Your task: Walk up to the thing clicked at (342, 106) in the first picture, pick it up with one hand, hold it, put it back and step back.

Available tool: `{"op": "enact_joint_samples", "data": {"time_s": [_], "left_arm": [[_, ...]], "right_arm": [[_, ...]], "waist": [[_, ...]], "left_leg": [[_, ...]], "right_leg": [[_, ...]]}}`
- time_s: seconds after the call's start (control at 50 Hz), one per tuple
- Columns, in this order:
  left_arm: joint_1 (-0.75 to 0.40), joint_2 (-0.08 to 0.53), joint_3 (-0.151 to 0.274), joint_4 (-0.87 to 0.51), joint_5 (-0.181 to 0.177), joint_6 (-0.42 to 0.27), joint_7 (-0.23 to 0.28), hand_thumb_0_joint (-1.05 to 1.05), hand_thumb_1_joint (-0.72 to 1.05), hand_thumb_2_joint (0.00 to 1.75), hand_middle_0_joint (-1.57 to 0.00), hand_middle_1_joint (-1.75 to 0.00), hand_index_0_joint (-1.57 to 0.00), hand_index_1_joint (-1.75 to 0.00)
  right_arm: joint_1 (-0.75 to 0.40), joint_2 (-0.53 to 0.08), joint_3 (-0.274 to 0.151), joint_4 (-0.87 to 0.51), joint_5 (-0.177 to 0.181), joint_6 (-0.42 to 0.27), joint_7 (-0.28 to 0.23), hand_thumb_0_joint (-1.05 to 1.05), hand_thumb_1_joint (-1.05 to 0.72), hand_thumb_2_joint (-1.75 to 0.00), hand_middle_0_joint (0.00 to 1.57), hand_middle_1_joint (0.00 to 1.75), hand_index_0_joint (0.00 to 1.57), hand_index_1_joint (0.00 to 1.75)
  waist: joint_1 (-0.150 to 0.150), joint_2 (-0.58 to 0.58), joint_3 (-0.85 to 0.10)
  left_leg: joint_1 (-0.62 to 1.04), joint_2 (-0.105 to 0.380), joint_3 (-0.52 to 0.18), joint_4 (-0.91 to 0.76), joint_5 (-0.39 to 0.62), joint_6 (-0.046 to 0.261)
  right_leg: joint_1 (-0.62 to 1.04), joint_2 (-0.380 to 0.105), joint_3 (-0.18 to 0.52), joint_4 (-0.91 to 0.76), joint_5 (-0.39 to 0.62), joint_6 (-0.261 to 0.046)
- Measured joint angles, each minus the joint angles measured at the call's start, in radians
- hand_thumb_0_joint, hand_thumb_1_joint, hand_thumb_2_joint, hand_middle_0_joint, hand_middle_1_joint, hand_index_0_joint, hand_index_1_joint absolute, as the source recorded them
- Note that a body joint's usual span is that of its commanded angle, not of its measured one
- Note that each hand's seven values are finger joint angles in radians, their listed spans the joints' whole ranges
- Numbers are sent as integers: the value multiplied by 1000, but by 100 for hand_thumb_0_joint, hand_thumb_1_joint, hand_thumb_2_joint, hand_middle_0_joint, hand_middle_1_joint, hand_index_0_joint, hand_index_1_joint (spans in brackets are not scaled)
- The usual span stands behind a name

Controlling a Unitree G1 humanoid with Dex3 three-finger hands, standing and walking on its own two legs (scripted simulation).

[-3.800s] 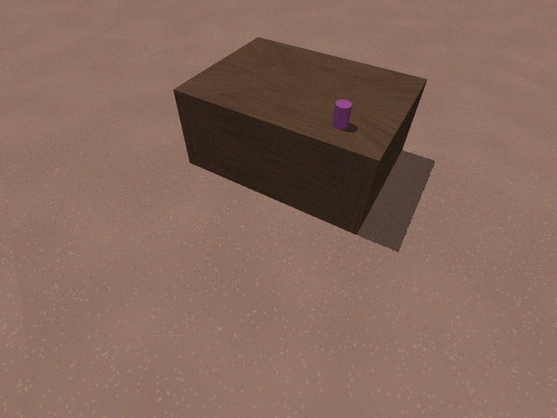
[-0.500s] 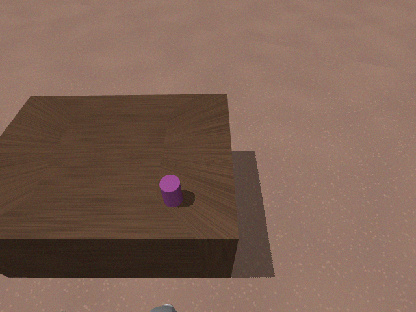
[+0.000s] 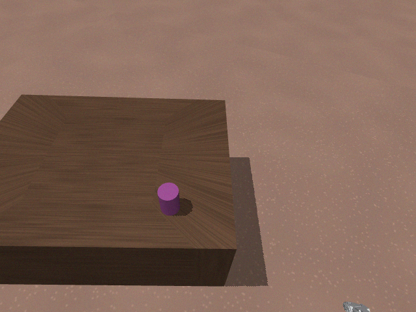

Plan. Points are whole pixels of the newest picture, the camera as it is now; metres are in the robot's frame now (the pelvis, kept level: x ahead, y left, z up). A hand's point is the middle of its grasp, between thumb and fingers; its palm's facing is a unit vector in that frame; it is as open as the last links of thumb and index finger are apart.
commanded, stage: walk up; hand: left
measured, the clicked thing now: (169, 199) +0.50 +0.13 -0.26
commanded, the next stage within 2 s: stand in 0.72 s
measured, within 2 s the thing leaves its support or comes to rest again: neither
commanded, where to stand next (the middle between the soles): +0.05 -0.04 m, yaw +0 degrees
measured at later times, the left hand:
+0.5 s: hand out of the picture +0.10 +0.25 -0.14, palm faces -0.01 -0.95 -0.32, open 7.4 cm
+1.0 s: hand out of the picture +0.10 +0.25 -0.13, palm faces -0.01 -0.95 -0.32, open 7.4 cm
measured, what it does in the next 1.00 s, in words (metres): stands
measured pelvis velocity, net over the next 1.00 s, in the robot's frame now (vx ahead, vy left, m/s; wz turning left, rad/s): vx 0.02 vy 0.00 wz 0.01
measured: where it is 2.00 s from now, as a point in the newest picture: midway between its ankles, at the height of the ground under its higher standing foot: outside the picture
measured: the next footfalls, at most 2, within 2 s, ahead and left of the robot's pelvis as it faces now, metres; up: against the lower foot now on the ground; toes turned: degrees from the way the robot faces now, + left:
none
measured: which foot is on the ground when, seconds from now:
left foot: down 0.00-1.00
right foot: down 0.00-1.00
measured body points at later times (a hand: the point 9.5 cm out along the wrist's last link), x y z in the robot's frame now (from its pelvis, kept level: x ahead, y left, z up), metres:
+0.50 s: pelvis +0.01 -0.01 +0.02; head +0.02 +0.00 +0.47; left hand +0.10 +0.30 -0.11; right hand +0.08 -0.32 -0.11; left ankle +0.05 +0.14 -0.73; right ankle +0.00 -0.13 -0.73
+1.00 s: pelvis +0.02 +0.00 +0.02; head +0.03 +0.00 +0.47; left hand +0.10 +0.30 -0.11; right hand +0.12 -0.29 -0.11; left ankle +0.05 +0.14 -0.73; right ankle +0.00 -0.13 -0.73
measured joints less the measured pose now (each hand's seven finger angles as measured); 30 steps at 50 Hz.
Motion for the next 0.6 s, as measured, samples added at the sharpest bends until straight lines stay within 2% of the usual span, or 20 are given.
{"op": "enact_joint_samples", "data": {"time_s": [0.3, 0.6], "left_arm": [[-47, -24, 8, 47, 0, 4, -8, 1, 91, 90, -21, -30, -21, -30], [-63, -35, 18, 55, 0, 12, -9, 1, 91, 90, -21, -30, -21, -30]], "right_arm": [[20, 9, 5, 95, -6, 1, 6, 1, -90, -89, 21, 30, 20, 30], [32, 19, 3, 105, -9, 3, 0, 1, -90, -89, 21, 30, 20, 30]], "waist": [[-18, 11, -15], [-28, 8, -20]], "left_leg": [[81, -6, 1, -156, 75, -8], [110, -4, -3, -211, 95, -11]], "right_leg": [[73, -3, -7, -137, 64, -2], [110, 2, -13, -207, 90, -2]]}}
